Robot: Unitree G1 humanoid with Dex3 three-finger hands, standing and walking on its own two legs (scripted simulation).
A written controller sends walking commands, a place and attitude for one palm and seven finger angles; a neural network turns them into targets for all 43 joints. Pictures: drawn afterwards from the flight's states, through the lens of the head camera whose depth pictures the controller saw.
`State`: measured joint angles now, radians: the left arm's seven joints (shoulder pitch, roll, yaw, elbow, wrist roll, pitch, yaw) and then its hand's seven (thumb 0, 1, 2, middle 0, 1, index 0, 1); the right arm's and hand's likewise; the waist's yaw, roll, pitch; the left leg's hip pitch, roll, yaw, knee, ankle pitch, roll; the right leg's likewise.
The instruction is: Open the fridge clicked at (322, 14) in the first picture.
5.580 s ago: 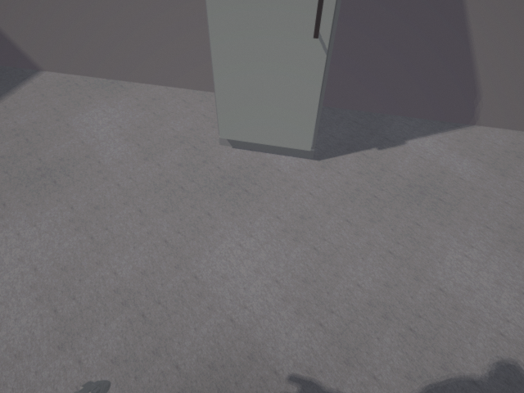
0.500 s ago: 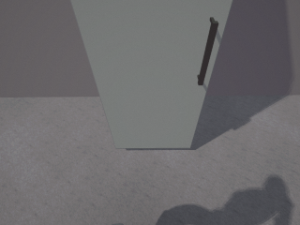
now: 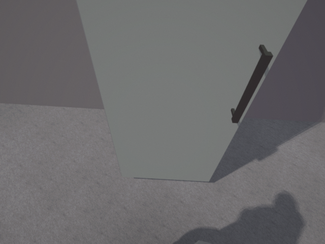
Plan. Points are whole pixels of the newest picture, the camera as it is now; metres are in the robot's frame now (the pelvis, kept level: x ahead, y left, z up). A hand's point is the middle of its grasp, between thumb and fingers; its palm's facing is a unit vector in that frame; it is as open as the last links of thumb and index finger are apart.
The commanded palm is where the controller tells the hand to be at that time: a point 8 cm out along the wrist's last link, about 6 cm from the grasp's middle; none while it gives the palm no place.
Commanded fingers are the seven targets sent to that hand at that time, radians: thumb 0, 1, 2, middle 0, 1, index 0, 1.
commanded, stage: take the last steps up to it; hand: right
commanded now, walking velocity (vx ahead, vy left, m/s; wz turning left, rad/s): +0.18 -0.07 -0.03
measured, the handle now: (246, 88) +0.56 -0.22 +0.08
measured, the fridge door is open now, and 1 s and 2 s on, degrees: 0 0 0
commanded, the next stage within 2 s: come to a stop and stand still in 0.06 s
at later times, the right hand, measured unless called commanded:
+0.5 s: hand out of the picture +0.11 -0.26 -0.19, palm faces +0.02 +0.98 -0.18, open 7.4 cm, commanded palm none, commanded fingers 0.00 -0.90 -0.90 0.20 0.30 0.20 0.30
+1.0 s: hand out of the picture +0.10 -0.16 -0.17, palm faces -0.03 +0.97 -0.23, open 7.2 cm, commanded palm none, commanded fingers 0.00 -0.90 -0.90 0.20 0.30 0.20 0.30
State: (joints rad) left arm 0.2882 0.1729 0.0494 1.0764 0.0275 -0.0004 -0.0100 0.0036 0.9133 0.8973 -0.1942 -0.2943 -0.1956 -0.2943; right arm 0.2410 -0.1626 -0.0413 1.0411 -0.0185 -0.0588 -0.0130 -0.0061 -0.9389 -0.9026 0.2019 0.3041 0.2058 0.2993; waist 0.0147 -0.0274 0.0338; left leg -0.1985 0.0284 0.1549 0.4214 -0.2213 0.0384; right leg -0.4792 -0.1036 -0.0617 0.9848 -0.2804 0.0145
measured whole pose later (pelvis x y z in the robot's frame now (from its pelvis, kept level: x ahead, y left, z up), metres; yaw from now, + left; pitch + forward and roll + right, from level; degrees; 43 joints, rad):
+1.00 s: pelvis +0.05 +0.01 +0.00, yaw +3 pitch +0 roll +0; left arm 0.30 0.17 0.04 1.10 0.02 0.05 0.01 0.00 0.91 0.90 -0.20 -0.29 -0.20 -0.29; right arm 0.24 -0.15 -0.02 1.07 -0.01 0.02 -0.03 0.01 -0.93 -0.90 0.20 0.30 0.21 0.30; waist 0.02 -0.05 0.01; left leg -0.20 0.00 0.07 0.48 -0.28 0.02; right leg -0.29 -0.06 -0.05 0.64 -0.33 0.02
